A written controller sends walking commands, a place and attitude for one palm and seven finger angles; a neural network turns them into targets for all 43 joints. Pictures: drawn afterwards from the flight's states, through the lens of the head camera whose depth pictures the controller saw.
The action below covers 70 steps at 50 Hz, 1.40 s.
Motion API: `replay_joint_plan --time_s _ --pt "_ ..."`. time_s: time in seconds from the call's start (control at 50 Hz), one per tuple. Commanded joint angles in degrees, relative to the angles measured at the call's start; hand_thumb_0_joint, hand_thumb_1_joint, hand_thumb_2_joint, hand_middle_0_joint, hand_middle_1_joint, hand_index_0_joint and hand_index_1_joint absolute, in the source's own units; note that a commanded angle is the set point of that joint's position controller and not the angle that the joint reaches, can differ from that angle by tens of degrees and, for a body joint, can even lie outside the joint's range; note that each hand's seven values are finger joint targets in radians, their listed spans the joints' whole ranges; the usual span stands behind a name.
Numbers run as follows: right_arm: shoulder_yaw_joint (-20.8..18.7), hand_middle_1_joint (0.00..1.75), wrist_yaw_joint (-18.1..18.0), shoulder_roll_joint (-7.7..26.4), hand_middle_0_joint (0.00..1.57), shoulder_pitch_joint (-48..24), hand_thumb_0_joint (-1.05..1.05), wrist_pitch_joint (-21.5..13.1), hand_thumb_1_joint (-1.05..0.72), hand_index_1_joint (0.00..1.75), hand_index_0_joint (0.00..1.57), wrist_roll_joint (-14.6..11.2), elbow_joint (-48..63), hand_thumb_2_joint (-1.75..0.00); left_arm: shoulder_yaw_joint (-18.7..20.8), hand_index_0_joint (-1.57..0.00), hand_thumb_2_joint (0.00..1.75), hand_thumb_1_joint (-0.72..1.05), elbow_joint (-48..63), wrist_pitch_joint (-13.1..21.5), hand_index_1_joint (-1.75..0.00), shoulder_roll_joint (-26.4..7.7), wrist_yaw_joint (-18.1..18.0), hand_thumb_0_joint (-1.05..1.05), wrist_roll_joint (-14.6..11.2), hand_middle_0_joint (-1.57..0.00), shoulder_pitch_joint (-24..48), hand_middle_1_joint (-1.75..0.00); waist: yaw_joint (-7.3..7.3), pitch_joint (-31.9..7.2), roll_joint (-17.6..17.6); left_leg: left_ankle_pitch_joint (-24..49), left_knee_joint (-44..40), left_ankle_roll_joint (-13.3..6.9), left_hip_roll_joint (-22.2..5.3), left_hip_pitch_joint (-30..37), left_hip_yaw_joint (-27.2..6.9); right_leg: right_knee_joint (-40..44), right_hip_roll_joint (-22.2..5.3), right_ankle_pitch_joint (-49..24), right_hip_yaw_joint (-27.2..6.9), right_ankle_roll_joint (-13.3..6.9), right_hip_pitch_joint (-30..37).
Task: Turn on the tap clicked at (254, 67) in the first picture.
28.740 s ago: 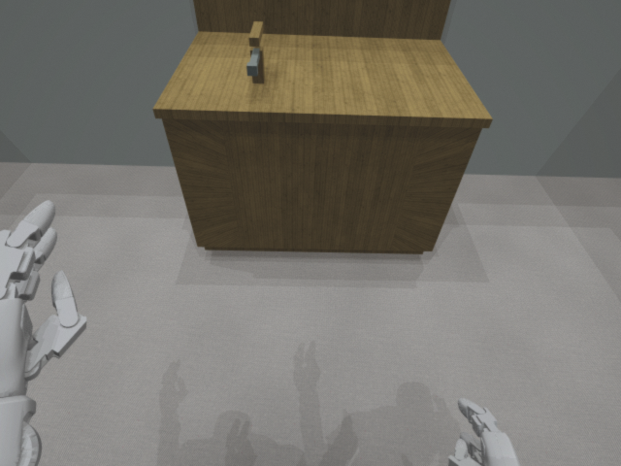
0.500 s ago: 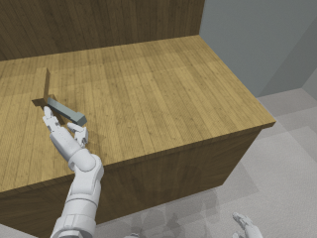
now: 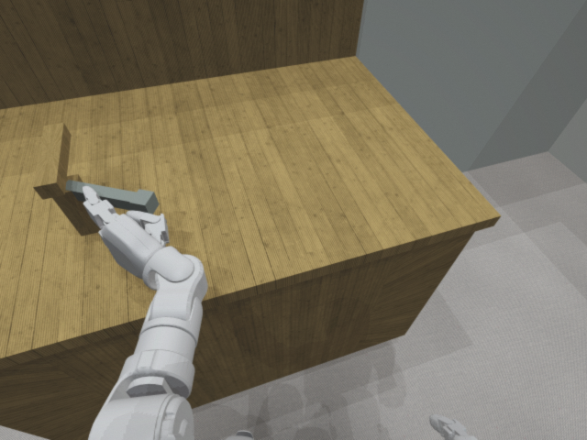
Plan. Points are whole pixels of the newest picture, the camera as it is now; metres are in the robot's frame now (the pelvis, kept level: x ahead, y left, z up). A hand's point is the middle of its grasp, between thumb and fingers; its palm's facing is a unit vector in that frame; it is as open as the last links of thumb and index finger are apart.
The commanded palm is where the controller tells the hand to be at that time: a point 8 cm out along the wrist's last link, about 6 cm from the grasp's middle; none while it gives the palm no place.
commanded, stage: push the lever round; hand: left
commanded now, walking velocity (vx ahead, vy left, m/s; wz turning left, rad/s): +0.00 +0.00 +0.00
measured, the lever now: (144, 203) +0.43 +0.24 +0.08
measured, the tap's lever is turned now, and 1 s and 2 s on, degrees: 59 79 79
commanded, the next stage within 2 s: lift the hand up off the lever in 0.66 s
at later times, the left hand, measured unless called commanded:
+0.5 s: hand (164, 213) +0.42 +0.21 +0.07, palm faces +0.84 -0.54 -0.09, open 7.8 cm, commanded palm +0.37 +0.21 +0.07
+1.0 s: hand (168, 199) +0.44 +0.21 +0.07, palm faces +0.83 -0.54 -0.09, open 7.8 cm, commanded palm +0.38 +0.21 +0.08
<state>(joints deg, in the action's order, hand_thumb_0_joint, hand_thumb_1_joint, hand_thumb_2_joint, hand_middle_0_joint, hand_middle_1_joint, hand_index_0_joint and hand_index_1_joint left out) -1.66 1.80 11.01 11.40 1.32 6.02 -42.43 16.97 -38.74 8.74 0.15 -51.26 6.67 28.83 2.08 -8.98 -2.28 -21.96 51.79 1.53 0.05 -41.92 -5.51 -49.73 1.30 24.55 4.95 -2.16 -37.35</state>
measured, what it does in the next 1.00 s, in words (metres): stands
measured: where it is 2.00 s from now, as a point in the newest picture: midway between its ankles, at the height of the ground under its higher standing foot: outside the picture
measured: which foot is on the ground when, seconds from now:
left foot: down 0.00-1.00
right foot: down 0.00-1.00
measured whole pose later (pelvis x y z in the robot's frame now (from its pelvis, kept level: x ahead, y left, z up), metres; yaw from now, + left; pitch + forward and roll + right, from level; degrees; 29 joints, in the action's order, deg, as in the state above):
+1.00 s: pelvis +0.01 +0.00 +0.00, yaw -1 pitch +14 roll -2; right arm -2.5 3.8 11.0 16.0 1.9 7.1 -43.9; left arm 23.8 -47.8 10.0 -2.8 -53.1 8.7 37.4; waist 4.7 -9.5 -2.2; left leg -22.1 51.1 1.4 -0.5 -43.3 -4.9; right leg -48.8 1.8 24.2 4.3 -2.1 -39.0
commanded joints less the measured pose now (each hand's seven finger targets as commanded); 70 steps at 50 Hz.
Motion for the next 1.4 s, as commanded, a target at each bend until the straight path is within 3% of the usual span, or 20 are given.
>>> replay_joint_plan --time_s 0.0,0.12,0.14,0.22,0.24,0.28,0.34,0.4,0.44,0.48,0.62,0.64,0.8,1.02,1.06,1.12,1.24,1.3,1.34,1.38 --pt "-2.5 0.30 -0.1 7.1 0.20 -1.7 0.00 -2.0 -0.90 0.30 0.20 0.1 6.5 -0.90 -1.2 -0.15 0.90 0.90 10.1 2.8 -0.15 -6.1 -1.0 0.00 2.4 -0.15 22.1 -0.15 1.20 -17.1 4.0 12.7 -4.8 -2.1 0.6 10.0 2.5 8.8 -0.9 -15.6 -1.2 0.3 8.1" --pt "-2.6 0.30 0.0 7.1 0.20 -0.9 0.00 -1.9 -0.90 0.30 0.20 0.2 5.9 -0.90 0.6 -0.15 0.90 0.90 8.9 3.1 -0.15 -7.8 -1.6 0.00 3.0 -0.15 24.4 -0.15 1.66 -17.6 3.3 12.1 -4.6 -2.4 0.7 9.4 3.0 9.3 -1.2 -16.2 -1.7 0.6 8.5" --pt "-2.9 0.30 -0.1 7.4 0.20 -0.5 0.00 -1.8 -0.90 0.30 0.20 0.2 5.6 -0.90 2.6 -0.15 0.90 0.90 8.3 3.1 -0.15 -9.7 -1.7 0.00 3.4 -0.15 23.3 -0.15 0.84 -17.6 2.5 12.6 -4.8 -2.3 0.7 9.3 2.8 9.0 -1.1 -16.6 -1.8 0.4 8.8" --pt "-2.7 0.30 0.0 7.1 0.20 -0.2 0.00 -1.6 -0.90 0.30 0.20 0.1 6.1 -0.90 1.2 -0.15 0.90 0.90 7.6 3.3 -0.15 -8.5 -1.1 0.00 3.2 -0.15 24.1 -0.15 1.73 -16.8 3.4 11.8 -4.7 -2.6 0.9 8.7 3.3 9.7 -1.4 -17.1 -2.1 0.9 9.1" --pt "-2.9 0.30 -0.2 7.4 0.20 0.0 0.00 -1.5 -0.90 0.30 0.20 0.1 5.5 -0.90 3.9 -0.15 0.90 0.90 6.7 3.3 -0.15 -11.1 -1.4 0.00 3.5 -0.15 23.9 -0.15 1.22 -16.7 2.2 11.7 -4.8 -2.5 0.8 8.5 3.1 9.5 -1.3 -16.8 -2.2 0.7 8.8" --pt "-2.8 0.30 -0.1 7.0 0.20 0.2 0.00 -1.4 -0.90 0.30 0.20 0.0 5.9 -0.90 1.7 -0.15 0.90 0.90 7.3 3.8 -0.15 -9.1 -1.0 0.00 3.3 -0.15 25.0 -0.15 1.81 -16.8 2.8 11.8 -5.0 -2.6 0.8 8.9 3.4 9.7 -1.4 -17.2 -2.1 0.8 9.2" --pt "-3.1 0.30 -0.2 7.4 0.20 0.6 0.00 -1.5 -0.90 0.30 0.20 0.1 5.3 -0.90 3.5 -0.15 0.90 0.90 6.9 4.4 -0.15 -11.0 -1.2 0.00 3.6 -0.15 25.8 -0.15 1.68 -17.0 2.0 11.7 -4.9 -2.5 0.7 9.2 2.9 9.4 -1.1 -16.4 -2.0 0.6 8.5" --pt "-2.9 0.30 0.2 7.2 0.20 0.6 0.00 -1.6 -0.90 0.30 0.20 0.3 5.5 -0.90 0.4 -0.15 0.90 0.90 6.7 4.7 -0.15 -7.9 -1.0 0.00 3.6 -0.15 27.3 -0.15 2.75 -17.1 2.5 11.6 -4.8 -2.6 0.7 9.8 3.1 9.3 -1.0 -16.0 -1.7 0.7 7.5" --pt "-3.1 0.30 0.0 7.6 0.20 0.8 0.00 -1.5 -0.90 0.30 0.20 0.2 4.9 -0.90 3.6 -0.15 0.90 0.90 4.9 4.6 -0.15 -11.0 -1.3 0.00 3.7 -0.15 27.1 -0.15 2.05 -16.6 2.0 10.8 -5.1 -2.5 0.7 8.9 2.8 9.3 -1.0 -14.9 -1.8 0.5 7.2" --pt "-3.0 0.30 0.2 7.2 0.20 1.0 0.00 -1.5 -0.90 0.30 0.20 0.3 5.1 -0.90 0.9 -0.15 0.90 0.90 5.4 4.9 -0.15 -8.4 -1.2 0.00 3.8 -0.15 29.5 -0.15 2.96 -17.0 1.6 11.2 -5.0 -2.5 0.7 9.8 3.0 9.1 -0.9 -15.0 -1.6 0.6 6.6" --pt "-3.0 0.30 0.3 7.5 0.20 1.9 0.00 -1.5 -0.90 0.30 0.20 0.6 4.0 -0.90 2.0 -0.15 0.90 0.90 0.4 5.0 -0.15 -9.7 -1.8 0.00 4.5 -0.15 34.1 -0.15 3.99 -16.8 2.4 9.8 -4.9 -2.6 0.5 8.8 2.7 8.9 -0.8 -13.0 -1.5 0.6 4.8" --pt "-3.1 0.30 0.3 7.7 0.20 2.0 0.00 -1.5 -0.90 0.30 0.20 0.6 3.7 -0.90 3.6 -0.15 0.90 0.90 0.2 5.1 -0.15 -11.0 -2.1 0.00 4.8 -0.15 34.2 -0.15 3.34 -17.3 0.4 10.0 -5.0 -2.4 0.5 9.1 2.5 8.5 -0.7 -12.6 -1.6 0.4 4.2" --pt "-3.2 0.30 1.2 7.5 0.20 4.1 0.00 -1.2 -0.90 0.30 0.20 1.0 4.6 -0.90 4.3 -0.15 0.90 0.90 0.2 5.2 -0.15 -10.8 -2.4 0.00 4.6 -0.15 32.8 -0.15 2.89 -21.1 1.5 13.9 -4.6 -2.4 0.6 10.1 3.1 8.1 -0.3 -16.9 -1.2 0.5 6.9" --pt "-3.3 0.30 1.5 7.7 0.20 3.8 0.00 -1.6 -0.90 0.30 0.20 0.7 4.7 -0.90 3.0 -0.15 0.90 0.90 4.9 3.6 -0.15 -10.2 -2.0 0.00 4.3 -0.15 31.3 -0.15 3.01 -18.6 1.4 14.3 -6.0 -2.3 0.3 11.3 3.2 9.4 -0.1 -17.0 -1.0 0.5 8.2" --pt "-3.2 0.30 1.4 7.8 0.20 3.7 0.00 -1.6 -0.90 0.30 0.20 0.6 4.4 -0.90 2.5 -0.15 0.90 0.90 5.3 3.1 -0.15 -9.8 -1.9 0.00 4.4 -0.15 32.1 -0.15 2.89 -17.7 -1.0 14.7 -6.8 -2.0 0.2 12.6 2.7 9.3 0.0 -16.2 -0.7 0.2 7.3" --pt "-3.2 0.30 1.4 7.7 0.20 3.4 0.00 -1.9 -0.90 0.30 0.20 0.7 4.6 -0.90 1.9 -0.15 0.90 0.90 5.8 2.7 -0.15 -9.1 -1.9 0.00 3.8 -0.15 31.3 -0.15 2.92 -18.2 1.2 14.8 -6.8 -2.2 0.3 12.8 3.0 9.8 0.1 -16.8 -0.7 0.3 8.4" --pt "-3.4 0.30 1.3 7.7 0.20 3.2 0.00 -1.6 -0.90 0.30 0.20 0.5 4.9 -0.90 3.1 -0.15 0.90 0.90 8.4 1.2 -0.15 -10.1 -1.6 0.00 3.7 -0.15 27.0 -0.15 1.32 -19.2 0.0 18.9 -7.2 -1.7 0.2 14.5 3.0 9.6 -0.1 -20.6 -0.5 0.0 10.9" --pt "-3.1 0.30 1.3 7.5 0.20 2.0 0.00 -1.6 -0.90 0.30 0.20 0.2 5.6 -0.90 0.4 -0.15 0.90 0.90 9.6 0.5 -0.15 -7.6 -1.1 0.00 3.0 -0.15 28.2 -0.15 2.11 -17.0 1.5 17.5 -7.7 -2.0 0.3 14.7 3.3 10.8 -0.2 -19.9 -0.6 0.3 10.9" --pt "-3.1 0.30 0.9 7.7 0.20 1.7 0.00 -1.5 -0.90 0.30 0.20 0.1 5.2 -0.90 2.9 -0.15 0.90 0.90 9.6 0.1 -0.15 -10.2 -1.3 0.00 3.0 -0.15 27.3 -0.15 1.25 -17.4 1.1 17.6 -8.0 -1.9 0.4 14.5 3.0 10.7 -0.3 -20.0 -0.8 0.2 11.6" --pt "-3.0 0.30 0.9 7.3 0.20 1.4 0.00 -1.4 -0.90 0.30 0.20 0.0 5.7 -0.90 1.1 -0.15 0.90 0.90 10.3 -0.2 -0.15 -8.6 -1.0 0.00 3.0 -0.15 28.0 -0.15 1.73 -17.1 2.1 17.9 -8.2 -2.0 0.3 14.9 3.2 10.9 -0.4 -20.6 -0.7 0.3 12.1"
